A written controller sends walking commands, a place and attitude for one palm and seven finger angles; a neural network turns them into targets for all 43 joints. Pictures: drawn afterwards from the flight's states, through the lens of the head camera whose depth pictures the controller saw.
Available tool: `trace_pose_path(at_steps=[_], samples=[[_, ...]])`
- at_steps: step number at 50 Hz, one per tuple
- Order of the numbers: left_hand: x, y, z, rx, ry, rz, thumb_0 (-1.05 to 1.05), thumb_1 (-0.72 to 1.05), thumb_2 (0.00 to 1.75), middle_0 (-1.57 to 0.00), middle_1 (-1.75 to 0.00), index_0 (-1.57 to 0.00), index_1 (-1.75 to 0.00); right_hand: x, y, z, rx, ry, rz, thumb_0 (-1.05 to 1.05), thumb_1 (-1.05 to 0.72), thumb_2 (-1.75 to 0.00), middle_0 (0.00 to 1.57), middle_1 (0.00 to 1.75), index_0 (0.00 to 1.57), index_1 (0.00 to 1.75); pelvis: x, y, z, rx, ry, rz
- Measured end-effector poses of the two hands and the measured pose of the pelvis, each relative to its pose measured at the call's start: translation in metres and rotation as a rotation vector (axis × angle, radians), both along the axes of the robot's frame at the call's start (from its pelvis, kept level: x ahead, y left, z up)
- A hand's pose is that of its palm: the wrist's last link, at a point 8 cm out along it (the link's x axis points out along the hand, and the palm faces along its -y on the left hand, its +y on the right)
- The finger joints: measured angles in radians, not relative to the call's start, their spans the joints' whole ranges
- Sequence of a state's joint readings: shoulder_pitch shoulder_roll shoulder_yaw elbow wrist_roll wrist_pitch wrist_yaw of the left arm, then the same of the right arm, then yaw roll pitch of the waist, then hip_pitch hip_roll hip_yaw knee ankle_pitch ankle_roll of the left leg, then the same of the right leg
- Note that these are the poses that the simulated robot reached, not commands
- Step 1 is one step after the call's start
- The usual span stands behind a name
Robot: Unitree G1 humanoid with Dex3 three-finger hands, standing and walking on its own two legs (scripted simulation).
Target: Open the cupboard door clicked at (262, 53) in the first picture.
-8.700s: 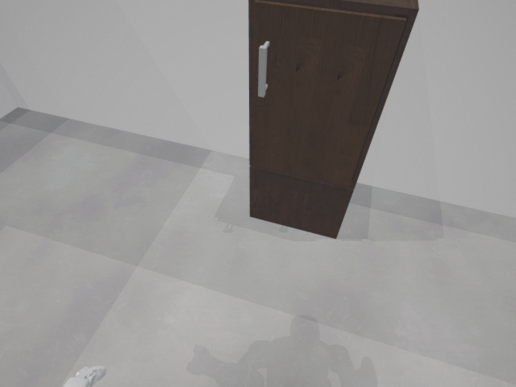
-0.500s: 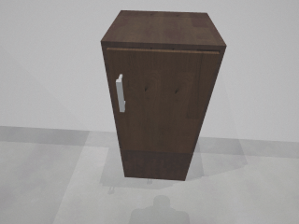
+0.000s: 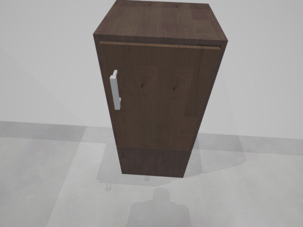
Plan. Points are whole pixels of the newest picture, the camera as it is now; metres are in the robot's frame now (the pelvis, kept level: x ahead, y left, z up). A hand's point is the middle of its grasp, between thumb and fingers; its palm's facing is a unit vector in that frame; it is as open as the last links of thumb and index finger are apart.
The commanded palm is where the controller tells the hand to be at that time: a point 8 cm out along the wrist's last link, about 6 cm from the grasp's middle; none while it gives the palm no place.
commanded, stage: come to a stop and stand still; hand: left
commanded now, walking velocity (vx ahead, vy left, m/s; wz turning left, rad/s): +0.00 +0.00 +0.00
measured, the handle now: (116, 90) +0.57 +0.18 +0.04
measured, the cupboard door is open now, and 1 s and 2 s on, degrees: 0 0 0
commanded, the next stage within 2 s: look again from close up in 0.82 s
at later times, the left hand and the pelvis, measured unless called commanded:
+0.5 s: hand out of the picture +0.08 +0.16 -0.16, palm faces +0.02 -0.97 -0.25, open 7.3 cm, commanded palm none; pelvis +0.04 -0.02 +0.01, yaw +0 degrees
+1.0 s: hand out of the picture +0.05 +0.15 -0.16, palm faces +0.03 -0.98 -0.22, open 7.3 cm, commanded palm none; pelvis +0.04 -0.03 +0.01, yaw +0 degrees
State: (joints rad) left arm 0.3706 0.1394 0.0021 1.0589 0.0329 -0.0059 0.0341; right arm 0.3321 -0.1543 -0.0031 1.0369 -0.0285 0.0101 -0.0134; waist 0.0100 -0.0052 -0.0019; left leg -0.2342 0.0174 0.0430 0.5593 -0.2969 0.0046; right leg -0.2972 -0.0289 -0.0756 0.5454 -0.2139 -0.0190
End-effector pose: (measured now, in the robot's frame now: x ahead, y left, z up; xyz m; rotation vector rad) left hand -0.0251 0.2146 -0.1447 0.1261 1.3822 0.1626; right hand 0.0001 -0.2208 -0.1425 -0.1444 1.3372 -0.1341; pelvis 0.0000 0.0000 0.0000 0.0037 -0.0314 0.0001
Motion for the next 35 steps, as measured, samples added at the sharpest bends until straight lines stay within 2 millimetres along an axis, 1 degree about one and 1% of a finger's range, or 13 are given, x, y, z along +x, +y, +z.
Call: trace_pose_path(at_steps=[3, 6, 9, 13, 17, 22, 28, 35], samples=[[0.000, 0.001, 0.000, 0.007, 0.030, -0.006, 0.00, 0.91, 0.90, -0.20, -0.30, -0.20, -0.30, 0.006, 0.000, -0.005, 0.010, -0.018, -0.008, 0.00, -0.91, -0.90, 0.20, 0.30, 0.20, 0.30, 0.006, 0.000, -0.003, 0.001, 0.007, 0.001], [0.008, 0.004, 0.005, 0.027, 0.036, -0.009, 0.00, 0.91, 0.90, -0.20, -0.30, -0.20, -0.30, 0.011, 0.004, -0.009, 0.033, -0.027, -0.019, 0.00, -0.91, -0.90, 0.20, 0.30, 0.20, 0.30, 0.015, 0.000, -0.003, 0.004, 0.012, 0.000], [0.024, 0.006, 0.012, 0.048, 0.014, -0.009, 0.00, 0.91, 0.90, -0.20, -0.30, -0.20, -0.30, 0.015, 0.010, -0.012, 0.059, -0.016, -0.017, 0.01, -0.91, -0.90, 0.20, 0.30, 0.20, 0.30, 0.023, -0.003, 0.000, 0.008, 0.014, -0.001], [0.048, 0.005, 0.017, 0.065, -0.023, -0.015, 0.00, 0.91, 0.90, -0.20, -0.30, -0.20, -0.30, 0.019, 0.011, -0.013, 0.078, 0.013, -0.011, 0.01, -0.92, -0.90, 0.20, 0.30, 0.20, 0.30, 0.031, -0.007, 0.002, 0.014, 0.016, 0.001], [0.070, 0.000, 0.020, 0.068, -0.051, -0.027, 0.00, 0.91, 0.90, -0.20, -0.30, -0.20, -0.30, 0.022, 0.009, -0.012, 0.083, 0.036, -0.009, 0.01, -0.92, -0.90, 0.20, 0.30, 0.20, 0.30, 0.037, -0.012, 0.004, 0.017, 0.019, 0.001], [0.088, -0.004, 0.019, 0.072, -0.070, -0.034, 0.01, 0.93, 0.90, -0.20, -0.30, -0.20, -0.30, 0.028, 0.000, -0.010, 0.071, 0.051, -0.010, 0.01, -0.91, -0.90, 0.20, 0.30, 0.20, 0.30, 0.043, -0.019, 0.005, 0.018, 0.020, 0.003], [0.097, -0.008, 0.018, 0.066, -0.078, -0.036, 0.01, 0.93, 0.90, -0.20, -0.30, -0.20, -0.30, 0.037, -0.013, -0.007, 0.044, 0.050, -0.009, 0.01, -0.91, -0.90, 0.20, 0.30, 0.20, 0.30, 0.046, -0.024, 0.006, 0.016, 0.017, 0.002], [0.094, -0.011, 0.016, 0.054, -0.068, -0.031, 0.00, 0.93, 0.90, -0.20, -0.30, -0.20, -0.30, 0.047, -0.024, -0.002, 0.016, 0.035, -0.002, 0.00, -0.91, -0.90, 0.20, 0.30, 0.20, 0.30, 0.045, -0.028, 0.007, 0.013, 0.011, 0.001]])
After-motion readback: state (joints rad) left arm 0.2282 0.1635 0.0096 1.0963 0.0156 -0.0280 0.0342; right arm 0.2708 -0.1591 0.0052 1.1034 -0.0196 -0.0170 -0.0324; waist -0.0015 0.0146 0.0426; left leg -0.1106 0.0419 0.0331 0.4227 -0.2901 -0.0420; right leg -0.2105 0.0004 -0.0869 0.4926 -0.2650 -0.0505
